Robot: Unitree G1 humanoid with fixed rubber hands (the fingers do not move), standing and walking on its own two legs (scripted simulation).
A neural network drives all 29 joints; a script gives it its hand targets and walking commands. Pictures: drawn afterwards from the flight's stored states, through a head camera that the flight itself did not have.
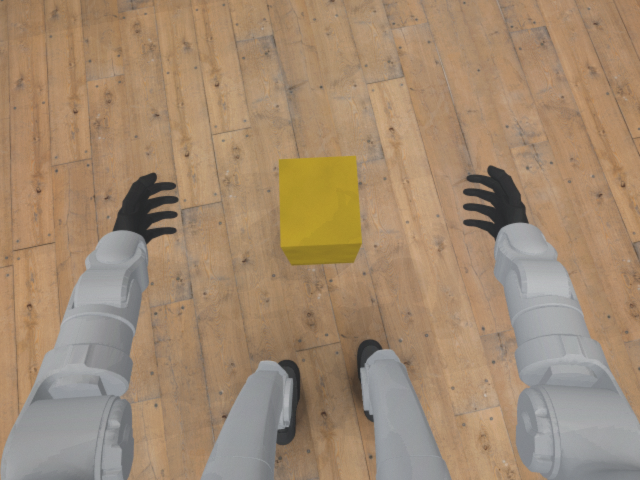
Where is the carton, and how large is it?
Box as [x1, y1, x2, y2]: [279, 156, 361, 264]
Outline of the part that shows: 355,156 279,159 280,241 281,247 291,264 353,262 361,243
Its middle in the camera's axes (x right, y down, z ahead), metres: +0.00 -0.05 +0.99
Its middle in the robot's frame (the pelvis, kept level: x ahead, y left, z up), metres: +0.55 +0.01 -0.57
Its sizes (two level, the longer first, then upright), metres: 0.205 0.177 0.269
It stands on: the floor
